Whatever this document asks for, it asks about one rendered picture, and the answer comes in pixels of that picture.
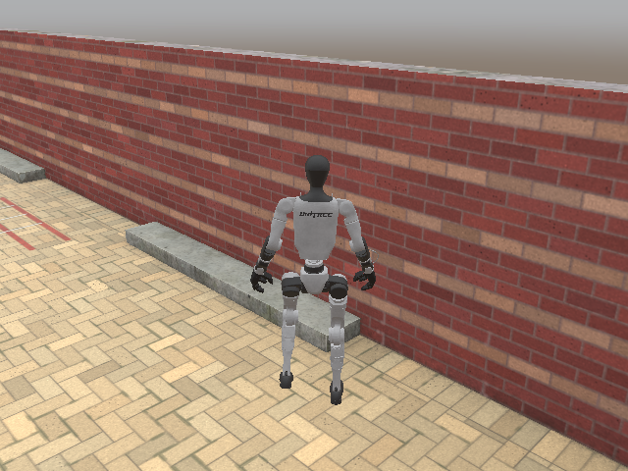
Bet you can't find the left robot forearm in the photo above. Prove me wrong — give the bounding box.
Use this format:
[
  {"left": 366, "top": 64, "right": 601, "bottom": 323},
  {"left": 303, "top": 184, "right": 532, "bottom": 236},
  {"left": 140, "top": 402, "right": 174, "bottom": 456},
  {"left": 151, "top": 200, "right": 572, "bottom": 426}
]
[{"left": 254, "top": 235, "right": 276, "bottom": 275}]

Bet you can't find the robot right hand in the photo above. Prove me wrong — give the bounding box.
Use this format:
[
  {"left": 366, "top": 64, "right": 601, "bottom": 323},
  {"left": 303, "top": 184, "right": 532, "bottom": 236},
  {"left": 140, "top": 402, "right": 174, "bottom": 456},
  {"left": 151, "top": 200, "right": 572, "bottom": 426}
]
[{"left": 353, "top": 271, "right": 376, "bottom": 290}]

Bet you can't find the right robot forearm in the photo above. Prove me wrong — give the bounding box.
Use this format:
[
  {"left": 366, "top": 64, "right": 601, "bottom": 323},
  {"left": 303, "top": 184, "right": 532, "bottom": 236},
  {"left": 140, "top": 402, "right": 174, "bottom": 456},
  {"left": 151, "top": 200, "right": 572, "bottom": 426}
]
[{"left": 355, "top": 237, "right": 374, "bottom": 274}]

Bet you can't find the robot left hand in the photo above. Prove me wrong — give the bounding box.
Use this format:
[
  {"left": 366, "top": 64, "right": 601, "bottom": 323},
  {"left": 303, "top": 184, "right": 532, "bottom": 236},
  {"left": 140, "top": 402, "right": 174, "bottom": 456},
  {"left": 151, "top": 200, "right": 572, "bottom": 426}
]
[{"left": 250, "top": 269, "right": 273, "bottom": 293}]

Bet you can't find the right robot upper arm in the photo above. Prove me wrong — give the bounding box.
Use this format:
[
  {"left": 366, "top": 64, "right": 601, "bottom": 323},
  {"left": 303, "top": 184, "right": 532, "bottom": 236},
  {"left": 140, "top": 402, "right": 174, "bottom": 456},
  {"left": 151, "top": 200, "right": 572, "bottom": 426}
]
[{"left": 337, "top": 198, "right": 365, "bottom": 252}]

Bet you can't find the left robot foot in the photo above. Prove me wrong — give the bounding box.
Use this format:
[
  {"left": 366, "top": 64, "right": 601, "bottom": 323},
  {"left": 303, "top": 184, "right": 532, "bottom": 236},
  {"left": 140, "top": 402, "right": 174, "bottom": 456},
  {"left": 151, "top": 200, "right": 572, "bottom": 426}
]
[{"left": 279, "top": 371, "right": 293, "bottom": 389}]

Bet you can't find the left robot upper arm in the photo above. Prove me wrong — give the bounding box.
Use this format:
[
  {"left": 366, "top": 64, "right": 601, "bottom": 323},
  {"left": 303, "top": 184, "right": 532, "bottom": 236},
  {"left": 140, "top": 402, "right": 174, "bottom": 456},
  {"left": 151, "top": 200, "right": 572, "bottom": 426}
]
[{"left": 266, "top": 197, "right": 296, "bottom": 251}]

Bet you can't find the robot left thigh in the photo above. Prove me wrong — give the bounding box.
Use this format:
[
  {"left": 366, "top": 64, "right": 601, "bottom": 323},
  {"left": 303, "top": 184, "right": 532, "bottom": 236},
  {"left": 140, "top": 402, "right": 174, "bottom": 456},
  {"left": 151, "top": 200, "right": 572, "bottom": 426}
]
[{"left": 281, "top": 272, "right": 301, "bottom": 326}]

